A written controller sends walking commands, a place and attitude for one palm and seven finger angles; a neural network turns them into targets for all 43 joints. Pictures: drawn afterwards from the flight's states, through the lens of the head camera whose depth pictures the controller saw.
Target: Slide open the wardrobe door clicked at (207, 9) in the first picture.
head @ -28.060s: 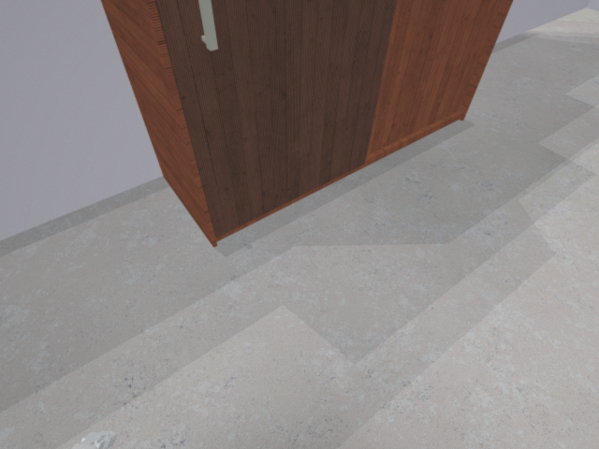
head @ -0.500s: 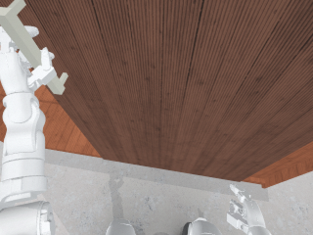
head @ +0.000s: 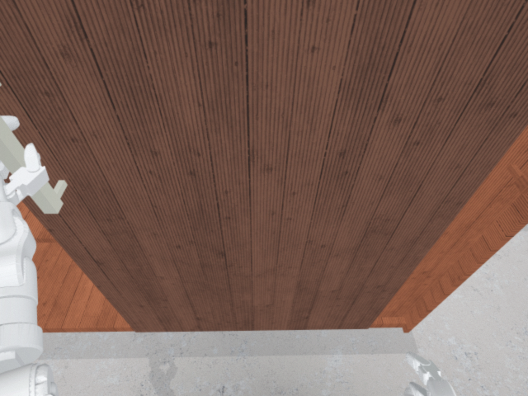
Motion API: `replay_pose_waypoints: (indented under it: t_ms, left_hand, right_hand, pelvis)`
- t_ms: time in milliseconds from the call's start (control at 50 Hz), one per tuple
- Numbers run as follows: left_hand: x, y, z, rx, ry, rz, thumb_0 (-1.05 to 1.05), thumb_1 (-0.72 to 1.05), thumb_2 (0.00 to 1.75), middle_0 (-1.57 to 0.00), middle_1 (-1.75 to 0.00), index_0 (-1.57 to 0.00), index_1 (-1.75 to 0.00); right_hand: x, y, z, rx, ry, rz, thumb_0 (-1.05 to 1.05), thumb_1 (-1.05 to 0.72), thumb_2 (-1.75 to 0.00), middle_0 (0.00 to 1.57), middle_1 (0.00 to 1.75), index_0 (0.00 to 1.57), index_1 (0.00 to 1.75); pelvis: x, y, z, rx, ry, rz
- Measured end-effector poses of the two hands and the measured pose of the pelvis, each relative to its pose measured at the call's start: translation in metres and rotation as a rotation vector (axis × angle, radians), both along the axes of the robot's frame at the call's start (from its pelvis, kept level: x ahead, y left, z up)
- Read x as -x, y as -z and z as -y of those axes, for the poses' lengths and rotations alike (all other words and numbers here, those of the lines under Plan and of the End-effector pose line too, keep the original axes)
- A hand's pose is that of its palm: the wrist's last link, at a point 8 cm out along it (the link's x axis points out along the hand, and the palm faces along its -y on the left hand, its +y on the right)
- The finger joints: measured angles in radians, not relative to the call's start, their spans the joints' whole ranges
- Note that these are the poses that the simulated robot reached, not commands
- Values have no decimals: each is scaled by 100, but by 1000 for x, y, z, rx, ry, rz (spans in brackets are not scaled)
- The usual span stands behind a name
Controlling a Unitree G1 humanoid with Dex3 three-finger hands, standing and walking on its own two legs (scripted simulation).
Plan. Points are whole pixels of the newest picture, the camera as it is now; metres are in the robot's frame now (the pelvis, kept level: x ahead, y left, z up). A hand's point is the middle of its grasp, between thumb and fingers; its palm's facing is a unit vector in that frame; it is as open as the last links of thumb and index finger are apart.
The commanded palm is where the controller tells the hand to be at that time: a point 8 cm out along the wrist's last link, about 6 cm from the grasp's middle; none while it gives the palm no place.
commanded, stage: stop walking and hold the door there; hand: left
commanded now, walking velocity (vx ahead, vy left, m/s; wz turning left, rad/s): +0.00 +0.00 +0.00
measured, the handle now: (24, 152) +0.39 +0.39 +0.16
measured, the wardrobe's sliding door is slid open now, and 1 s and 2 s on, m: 0.67 0.67 0.67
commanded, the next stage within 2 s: none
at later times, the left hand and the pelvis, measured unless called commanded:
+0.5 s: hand (35, 169) +0.35 +0.35 +0.16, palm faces +0.61 -0.76 -0.21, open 6.6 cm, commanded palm +0.31 +0.36 +0.14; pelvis -0.04 -0.01 +0.00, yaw -2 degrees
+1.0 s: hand (29, 172) +0.35 +0.36 +0.16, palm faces +0.53 -0.81 -0.25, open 6.6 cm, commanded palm +0.31 +0.38 +0.14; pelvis -0.04 +0.03 -0.01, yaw +1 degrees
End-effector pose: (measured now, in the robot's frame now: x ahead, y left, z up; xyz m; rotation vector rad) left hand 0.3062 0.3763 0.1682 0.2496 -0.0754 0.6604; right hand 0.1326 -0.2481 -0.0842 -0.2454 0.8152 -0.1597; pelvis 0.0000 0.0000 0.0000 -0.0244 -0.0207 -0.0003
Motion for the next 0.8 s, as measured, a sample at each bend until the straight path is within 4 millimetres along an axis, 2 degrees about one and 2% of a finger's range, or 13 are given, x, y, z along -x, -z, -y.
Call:
replay_pose_waypoints:
  t_ms: [80,180,340,460,620,800]
  left_hand:
    - [0,0,0,-5,-5,-10,-8,70,78,-38,-132,-15,-130]
    - [0,-1,1,-3,-25,-22,-8,69,79,-39,-130,-17,-129]
    - [1,-3,0,25,-17,-38,-7,69,78,-37,-128,-19,-130]
    - [1,-4,0,33,-9,-49,-7,70,78,-36,-128,-18,-132]
    - [1,-4,0,35,-7,-53,-7,70,78,-35,-129,-18,-133]
    - [1,-4,-1,26,0,-53,-7,69,79,-36,-129,-19,-134]
  right_hand:
    - [20,8,-1,-21,6,-28,1,-90,-89,20,30,20,30]
    - [44,17,15,-8,71,-61,1,-90,-89,20,30,20,30]
    - [84,12,46,77,162,-97,1,-90,-89,20,30,20,30]
    - [106,11,52,98,180,-123,1,-91,-89,20,30,20,30]
    - [115,21,41,62,168,-161,1,-91,-89,20,30,20,30]
    - [99,26,28,29,137,-148,1,-90,-89,20,30,20,30]
  pelvis:
    - [6,3,7,-16,21,-14]
    - [18,5,11,-13,36,-23]
    - [32,5,8,-12,43,-17]
    - [39,4,7,-16,41,-13]
    - [41,4,7,-15,42,-15]
    - [38,5,4,-14,37,-19]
